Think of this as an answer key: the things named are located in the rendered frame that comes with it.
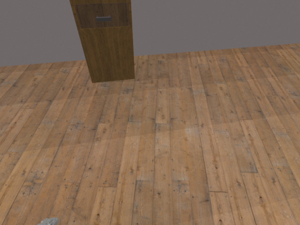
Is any drawer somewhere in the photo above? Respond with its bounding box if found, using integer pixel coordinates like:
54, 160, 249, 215
74, 2, 129, 29

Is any handle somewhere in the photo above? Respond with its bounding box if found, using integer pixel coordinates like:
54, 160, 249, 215
96, 15, 111, 22

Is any cabinet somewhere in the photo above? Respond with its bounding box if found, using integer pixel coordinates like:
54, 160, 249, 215
69, 0, 135, 83

